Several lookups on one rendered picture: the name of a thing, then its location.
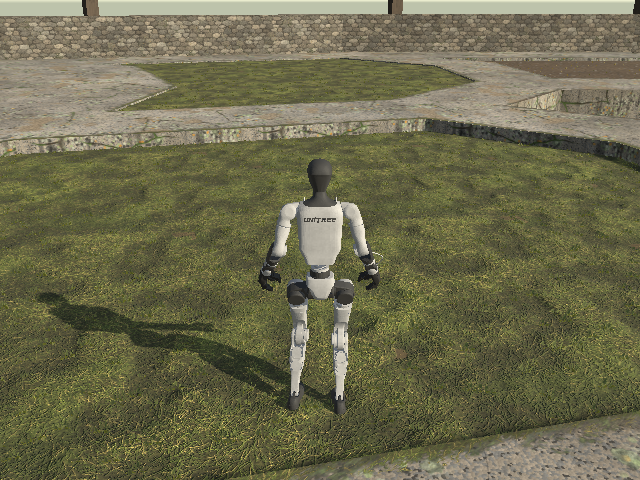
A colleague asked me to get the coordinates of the robot left hand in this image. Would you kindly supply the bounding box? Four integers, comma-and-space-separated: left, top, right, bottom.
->
258, 270, 281, 291

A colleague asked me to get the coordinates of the robot right shin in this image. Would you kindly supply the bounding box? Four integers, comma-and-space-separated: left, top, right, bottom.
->
333, 332, 348, 400

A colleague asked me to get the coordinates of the robot left foot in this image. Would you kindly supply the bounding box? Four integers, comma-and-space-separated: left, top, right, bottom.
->
287, 382, 305, 410

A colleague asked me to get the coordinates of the left robot forearm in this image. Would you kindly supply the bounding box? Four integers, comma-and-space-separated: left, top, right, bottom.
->
261, 242, 281, 276

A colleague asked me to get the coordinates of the right robot forearm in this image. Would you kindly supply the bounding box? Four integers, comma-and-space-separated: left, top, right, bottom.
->
359, 241, 378, 275

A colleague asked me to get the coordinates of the robot right upper arm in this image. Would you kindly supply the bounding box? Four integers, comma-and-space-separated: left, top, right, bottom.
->
341, 202, 369, 257

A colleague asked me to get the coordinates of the robot left upper arm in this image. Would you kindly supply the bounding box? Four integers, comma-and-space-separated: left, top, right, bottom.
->
271, 202, 299, 258

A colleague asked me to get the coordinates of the robot right hand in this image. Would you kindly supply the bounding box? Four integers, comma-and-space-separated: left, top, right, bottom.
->
358, 270, 381, 290

